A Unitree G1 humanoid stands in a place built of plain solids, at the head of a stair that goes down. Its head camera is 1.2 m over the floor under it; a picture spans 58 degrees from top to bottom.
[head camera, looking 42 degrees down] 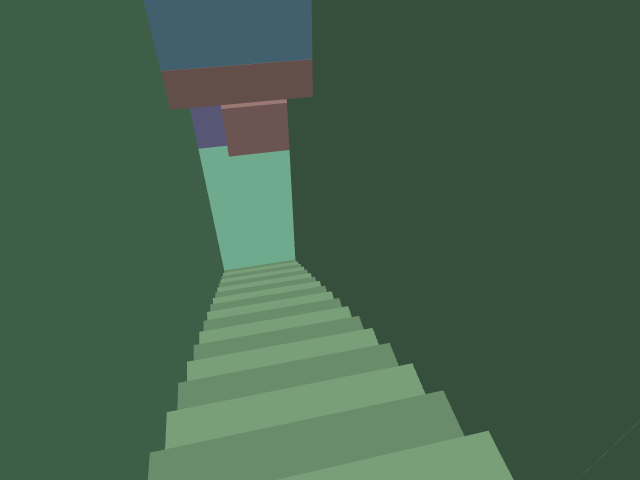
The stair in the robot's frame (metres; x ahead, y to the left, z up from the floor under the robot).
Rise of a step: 0.20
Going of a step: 0.26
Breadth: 1.13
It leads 12 degrees to the left of straight ahead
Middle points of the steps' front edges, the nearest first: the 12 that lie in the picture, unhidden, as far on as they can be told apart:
0.76 0.06 -0.40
1.02 0.11 -0.61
1.27 0.17 -0.81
1.52 0.22 -1.01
1.78 0.28 -1.22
2.03 0.33 -1.42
2.28 0.39 -1.62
2.53 0.44 -1.82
2.79 0.50 -2.03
3.04 0.55 -2.23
3.29 0.61 -2.43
3.54 0.66 -2.64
